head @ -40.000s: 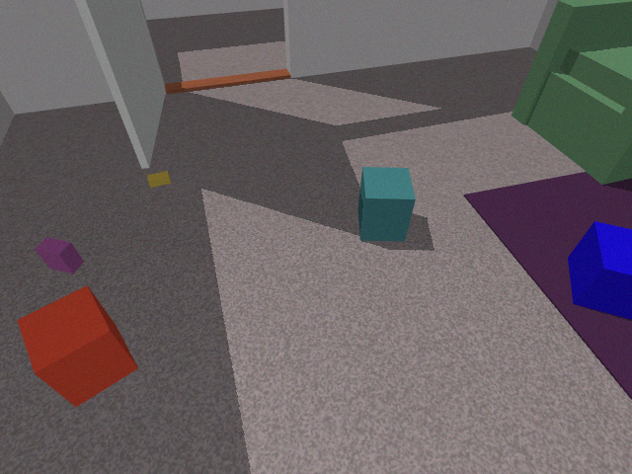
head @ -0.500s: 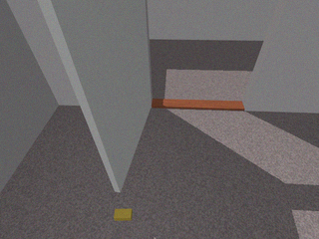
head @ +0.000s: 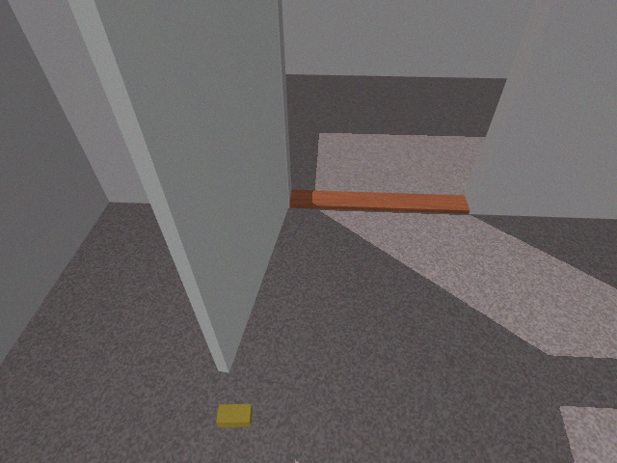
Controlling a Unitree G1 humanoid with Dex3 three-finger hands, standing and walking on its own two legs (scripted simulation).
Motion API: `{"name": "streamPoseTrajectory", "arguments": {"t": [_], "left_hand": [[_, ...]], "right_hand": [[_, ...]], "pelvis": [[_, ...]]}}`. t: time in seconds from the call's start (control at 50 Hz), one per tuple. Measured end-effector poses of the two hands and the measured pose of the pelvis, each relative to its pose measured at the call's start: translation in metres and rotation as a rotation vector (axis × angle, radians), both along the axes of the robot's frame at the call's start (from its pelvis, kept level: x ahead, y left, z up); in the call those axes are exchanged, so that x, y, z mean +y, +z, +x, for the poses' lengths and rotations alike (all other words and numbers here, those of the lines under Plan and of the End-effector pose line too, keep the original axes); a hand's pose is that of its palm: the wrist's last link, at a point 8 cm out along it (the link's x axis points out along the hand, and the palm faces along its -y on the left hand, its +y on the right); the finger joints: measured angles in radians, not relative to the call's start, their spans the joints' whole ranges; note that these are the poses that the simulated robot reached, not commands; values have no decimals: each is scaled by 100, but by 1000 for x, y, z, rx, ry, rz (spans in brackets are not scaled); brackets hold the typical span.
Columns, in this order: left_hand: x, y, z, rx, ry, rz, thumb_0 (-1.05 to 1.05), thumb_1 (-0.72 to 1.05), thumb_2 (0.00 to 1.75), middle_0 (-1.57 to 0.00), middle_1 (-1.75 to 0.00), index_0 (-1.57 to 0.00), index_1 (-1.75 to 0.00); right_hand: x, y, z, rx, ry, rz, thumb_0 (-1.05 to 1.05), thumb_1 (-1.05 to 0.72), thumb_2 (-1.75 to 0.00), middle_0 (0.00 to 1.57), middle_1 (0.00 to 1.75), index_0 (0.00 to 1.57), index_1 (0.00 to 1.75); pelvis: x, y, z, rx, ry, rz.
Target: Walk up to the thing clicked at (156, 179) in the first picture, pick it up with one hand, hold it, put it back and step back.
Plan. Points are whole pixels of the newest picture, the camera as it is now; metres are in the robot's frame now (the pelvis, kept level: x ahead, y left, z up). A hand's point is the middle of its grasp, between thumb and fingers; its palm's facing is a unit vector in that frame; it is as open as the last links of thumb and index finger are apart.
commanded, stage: stand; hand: left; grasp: from above
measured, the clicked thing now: (234, 415) +0.46 +0.26 -0.76
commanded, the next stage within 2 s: step back in 0.52 s
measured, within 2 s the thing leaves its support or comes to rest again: neither
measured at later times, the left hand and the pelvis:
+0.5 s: hand out of the picture +0.08 +0.25 -0.16, palm faces -0.01 -0.94 -0.34, open 7.4 cm; pelvis +0.01 +0.00 +0.00, yaw +0 degrees
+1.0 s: hand out of the picture +0.09 +0.31 -0.18, palm faces -0.05 -0.93 -0.36, open 7.4 cm; pelvis -0.06 +0.05 -0.02, yaw -1 degrees
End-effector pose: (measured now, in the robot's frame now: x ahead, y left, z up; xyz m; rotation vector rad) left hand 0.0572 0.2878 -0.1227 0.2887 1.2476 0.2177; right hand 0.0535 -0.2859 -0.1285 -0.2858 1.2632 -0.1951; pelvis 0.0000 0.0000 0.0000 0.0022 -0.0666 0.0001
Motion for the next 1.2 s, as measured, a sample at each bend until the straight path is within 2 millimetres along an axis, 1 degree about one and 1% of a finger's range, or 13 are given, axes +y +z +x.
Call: {"name": "streamPoseTrajectory", "arguments": {"t": [0.18,0.54,0.64,0.7,0.76,0.8,0.84,0.9,0.96,1.04,1.12,1.2], "left_hand": [[5,4,6,-16,-11,15,1,91,90,-20,-30,-20,-30],[4,2,15,-6,-15,3,1,91,90,-21,-30,-20,-30],[15,0,19,-23,-1,28,1,90,90,-21,-30,-21,-30],[25,-3,21,-35,-12,44,1,90,90,-21,-30,-21,-30],[39,-7,26,-56,-38,54,1,90,90,-21,-30,-21,-30],[49,-12,32,-77,-56,56,1,90,90,-21,-30,-21,-30],[59,-19,39,-105,-64,52,1,90,90,-21,-30,-21,-30],[66,-21,42,-124,-68,52,1,91,90,-20,-30,-20,-30],[66,-19,35,-116,-79,40,1,91,90,-20,-30,-20,-30],[64,-19,15,-80,-107,29,1,91,90,-20,-30,-20,-30],[61,-21,-7,-43,-127,32,1,91,90,-20,-30,-20,-30],[54,-20,-27,-31,-145,44,1,91,90,-20,-30,-20,-30]], "right_hand": [[-6,2,4,-13,5,-9,0,-91,-90,21,30,21,30],[-7,2,8,10,7,-6,0,-91,-90,21,30,21,30],[-14,-1,13,2,2,-23,0,-91,-90,21,30,21,30],[-18,-2,13,-6,6,-49,0,-91,-90,21,30,21,30],[-16,0,7,-11,6,-76,0,-91,-90,21,30,21,30],[-11,1,-1,-13,5,-95,0,-91,-90,21,30,21,30],[-5,1,-13,-6,12,-120,0,-91,-90,21,30,21,30],[6,6,-34,29,18,-127,0,-91,-90,21,30,21,30],[15,13,-50,45,7,-131,0,-91,-90,21,30,21,30],[21,15,-60,12,-11,-130,0,-90,-90,21,30,21,30],[23,11,-68,-36,-21,-117,0,-90,-90,21,30,21,30],[17,2,-81,-70,-27,-96,0,-90,-90,21,30,21,30]], "pelvis": [[0,0,0,1,-1,1],[-1,0,7,20,-3,2],[0,-7,-5,34,-2,-9],[6,-12,-15,36,-1,-11],[18,-18,-24,39,-3,-3],[27,-23,-30,46,1,-5],[36,-29,-36,51,5,-12],[42,-26,-47,46,0,-16],[45,-19,-54,52,-11,-25],[49,-16,-66,56,-35,-29],[48,-18,-80,52,-61,-20],[42,-24,-98,46,-87,-8]]}}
